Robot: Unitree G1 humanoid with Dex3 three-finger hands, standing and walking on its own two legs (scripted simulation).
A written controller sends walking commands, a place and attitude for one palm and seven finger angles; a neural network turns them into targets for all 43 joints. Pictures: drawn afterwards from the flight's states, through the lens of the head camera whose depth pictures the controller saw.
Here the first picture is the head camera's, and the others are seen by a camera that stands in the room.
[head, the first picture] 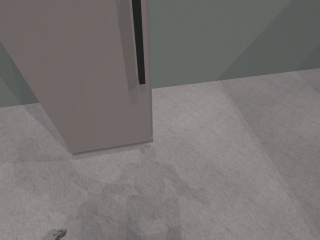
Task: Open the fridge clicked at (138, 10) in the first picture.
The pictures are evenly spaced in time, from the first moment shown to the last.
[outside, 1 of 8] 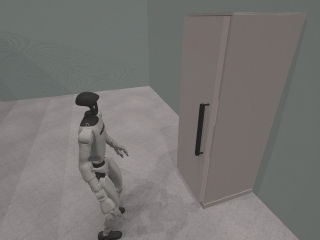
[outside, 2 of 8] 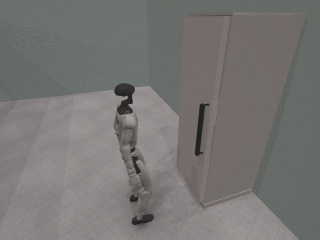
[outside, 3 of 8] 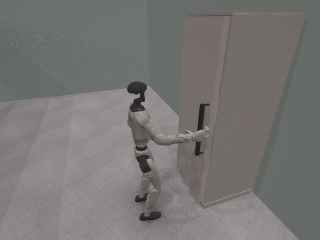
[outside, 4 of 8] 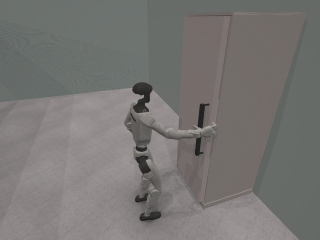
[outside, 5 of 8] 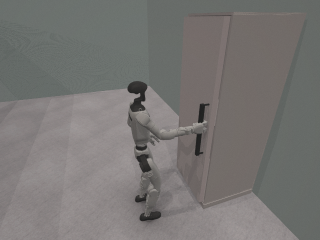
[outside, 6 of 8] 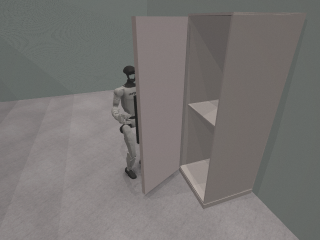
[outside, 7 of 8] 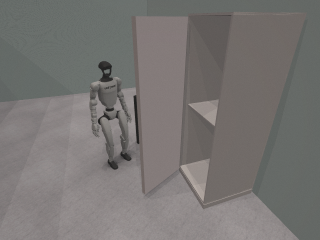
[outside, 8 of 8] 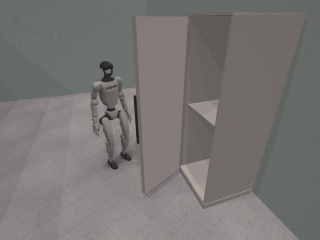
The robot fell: no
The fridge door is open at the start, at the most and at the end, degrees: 0 70 64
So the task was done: yes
